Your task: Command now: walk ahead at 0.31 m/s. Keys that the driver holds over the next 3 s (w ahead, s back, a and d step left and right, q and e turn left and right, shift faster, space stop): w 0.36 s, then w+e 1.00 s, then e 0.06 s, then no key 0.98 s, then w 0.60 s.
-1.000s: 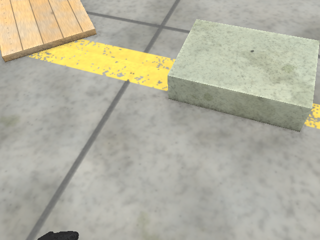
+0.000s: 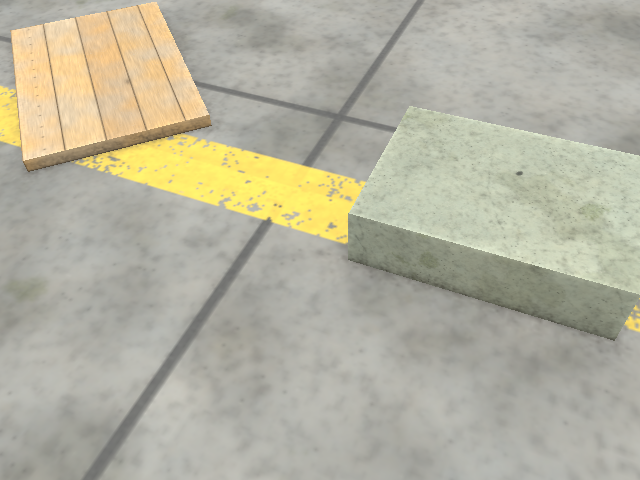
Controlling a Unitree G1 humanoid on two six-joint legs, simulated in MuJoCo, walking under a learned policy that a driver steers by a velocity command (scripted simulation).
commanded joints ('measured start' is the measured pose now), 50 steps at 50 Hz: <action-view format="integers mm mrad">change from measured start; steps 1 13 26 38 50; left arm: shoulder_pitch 295 191 342 -12 6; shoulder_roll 266 142 -16 32 120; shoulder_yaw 75 -1 -41 0 22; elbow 45 18 -8 -135 -162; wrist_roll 4 27 13 99 86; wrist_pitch -38 -16 -3 66 44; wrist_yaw -23 3 9 -45 -59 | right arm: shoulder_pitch -177 -356 61 -85 7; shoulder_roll -62 -41 -302 -114 -199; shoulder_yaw -9 -11 -79 -27 -42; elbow -142 -173 -85 1 23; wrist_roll -1 -11 -37 -68 -56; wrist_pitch -43 -47 -65 -90 -19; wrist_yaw -5 35 47 31 9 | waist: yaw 146 76 -80 28 74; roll -298 -100 293 -19 32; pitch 18 89 -430 97 -65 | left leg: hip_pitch -512 -598 574 -123 168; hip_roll -83 66 413 231 247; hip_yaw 68 65 -629 118 324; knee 353 189 -192 -462 109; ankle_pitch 58 399 41 417 1002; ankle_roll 10 -4 292 179 93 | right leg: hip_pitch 423 264 -310 -367 10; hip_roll -303 -214 35 -158 56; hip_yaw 607 177 119 60 -111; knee -366 -493 598 388 -101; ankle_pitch -120 335 -264 228 60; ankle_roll -207 -131 27 37 -122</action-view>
